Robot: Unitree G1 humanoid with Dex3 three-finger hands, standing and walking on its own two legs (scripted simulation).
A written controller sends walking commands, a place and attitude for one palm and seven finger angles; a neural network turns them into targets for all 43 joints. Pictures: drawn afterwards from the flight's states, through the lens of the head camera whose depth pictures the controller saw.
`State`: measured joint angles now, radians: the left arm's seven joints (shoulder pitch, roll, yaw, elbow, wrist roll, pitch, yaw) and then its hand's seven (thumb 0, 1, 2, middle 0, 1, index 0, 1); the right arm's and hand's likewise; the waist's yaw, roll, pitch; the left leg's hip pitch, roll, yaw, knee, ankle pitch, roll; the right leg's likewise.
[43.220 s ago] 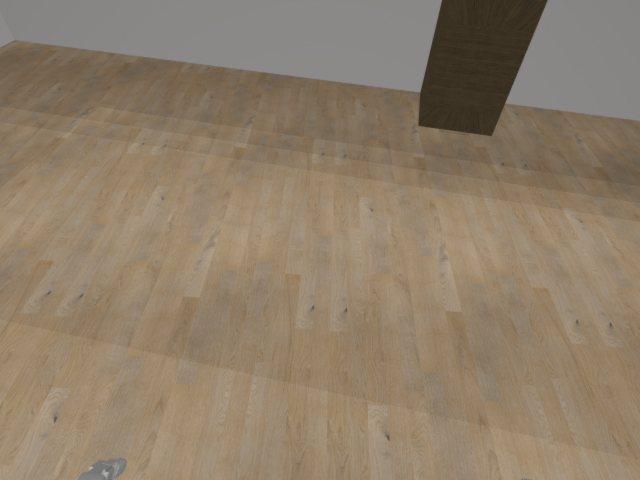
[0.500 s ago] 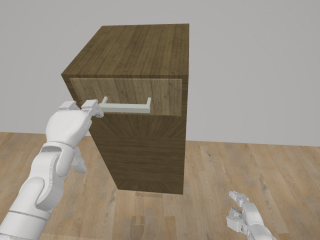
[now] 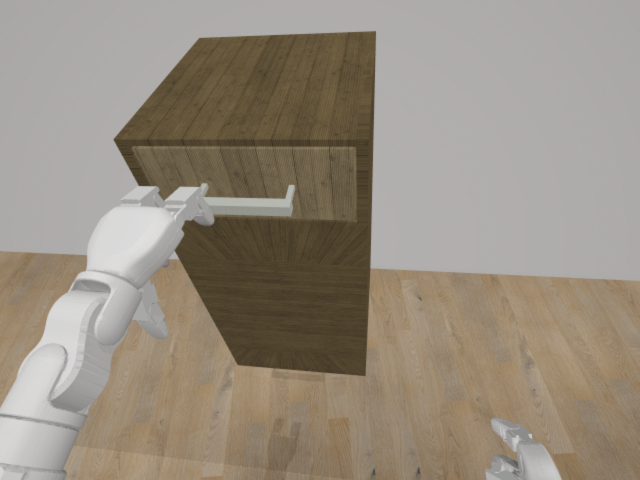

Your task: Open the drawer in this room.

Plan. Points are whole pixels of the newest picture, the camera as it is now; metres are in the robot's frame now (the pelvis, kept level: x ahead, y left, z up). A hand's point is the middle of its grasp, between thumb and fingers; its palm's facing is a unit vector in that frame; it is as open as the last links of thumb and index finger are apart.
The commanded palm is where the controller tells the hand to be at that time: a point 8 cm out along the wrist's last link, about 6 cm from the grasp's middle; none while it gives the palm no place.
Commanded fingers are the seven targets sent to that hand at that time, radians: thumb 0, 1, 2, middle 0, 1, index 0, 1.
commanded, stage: raise the hand with hooked fingers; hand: left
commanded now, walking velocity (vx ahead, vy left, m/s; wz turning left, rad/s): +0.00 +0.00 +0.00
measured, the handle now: (243, 198) +0.54 +0.22 +0.03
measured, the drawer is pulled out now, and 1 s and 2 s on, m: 0.00 0.00 0.00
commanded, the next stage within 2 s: move the hooked fingers above the handle in 0.02 s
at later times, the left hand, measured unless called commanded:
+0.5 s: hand (176, 239) +0.35 +0.23 +0.13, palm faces +0.09 -0.06 -0.99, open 13.8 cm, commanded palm +0.33 +0.24 +0.18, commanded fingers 0.00 -0.50 0.30 -0.30 -1.20 -0.30 -1.20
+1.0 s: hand (197, 218) +0.41 +0.23 +0.11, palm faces +0.03 -0.03 -1.00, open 13.9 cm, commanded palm +0.39 +0.23 +0.17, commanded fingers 0.00 -0.50 0.30 -0.30 -1.20 -0.30 -1.20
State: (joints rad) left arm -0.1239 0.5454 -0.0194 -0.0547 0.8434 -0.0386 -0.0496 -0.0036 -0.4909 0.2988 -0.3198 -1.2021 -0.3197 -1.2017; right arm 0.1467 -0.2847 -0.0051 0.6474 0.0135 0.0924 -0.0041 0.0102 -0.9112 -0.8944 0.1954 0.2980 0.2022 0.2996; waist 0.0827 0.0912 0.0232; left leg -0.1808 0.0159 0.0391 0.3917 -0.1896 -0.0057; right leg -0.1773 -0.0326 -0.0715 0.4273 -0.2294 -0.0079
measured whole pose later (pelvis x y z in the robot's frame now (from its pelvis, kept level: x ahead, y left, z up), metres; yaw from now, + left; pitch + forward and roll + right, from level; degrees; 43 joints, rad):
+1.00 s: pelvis +0.02 +0.01 +0.00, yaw -1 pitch +5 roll +1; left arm -0.48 0.50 -0.11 0.41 0.94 0.05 0.03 0.00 -0.49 0.30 -0.32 -1.20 -0.32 -1.20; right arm 0.20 -0.26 -0.02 0.66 0.03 0.13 -0.01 0.01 -0.91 -0.89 0.20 0.30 0.20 0.30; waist 0.04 0.06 -0.04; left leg -0.30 0.01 0.06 0.46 -0.24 0.01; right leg -0.31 -0.04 -0.05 0.49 -0.27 0.00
